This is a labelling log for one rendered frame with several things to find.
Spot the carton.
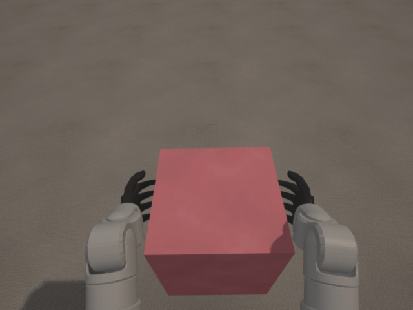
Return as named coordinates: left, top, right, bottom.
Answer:
left=144, top=147, right=295, bottom=296

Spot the right robot forearm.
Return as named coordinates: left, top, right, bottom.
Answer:
left=293, top=203, right=359, bottom=310

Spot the left robot hand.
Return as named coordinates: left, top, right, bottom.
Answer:
left=121, top=170, right=156, bottom=222

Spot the left robot forearm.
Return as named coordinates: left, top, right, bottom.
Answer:
left=85, top=203, right=145, bottom=310

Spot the right robot hand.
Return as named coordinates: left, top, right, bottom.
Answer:
left=278, top=171, right=314, bottom=225

